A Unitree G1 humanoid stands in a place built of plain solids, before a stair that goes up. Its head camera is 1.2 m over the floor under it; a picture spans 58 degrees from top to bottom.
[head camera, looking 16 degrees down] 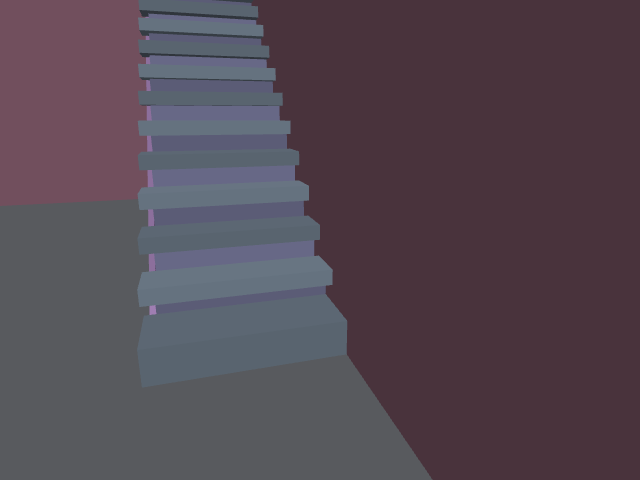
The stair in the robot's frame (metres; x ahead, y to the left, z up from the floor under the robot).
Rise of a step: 0.20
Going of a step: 0.24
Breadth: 1.00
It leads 17 degrees to the left of straight ahead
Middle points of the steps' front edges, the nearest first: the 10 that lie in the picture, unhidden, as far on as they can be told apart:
1.87 0.34 0.19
2.10 0.41 0.39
2.33 0.48 0.58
2.56 0.55 0.78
2.79 0.62 0.97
3.02 0.69 1.17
3.25 0.76 1.36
3.48 0.83 1.56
3.70 0.90 1.75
3.93 0.97 1.95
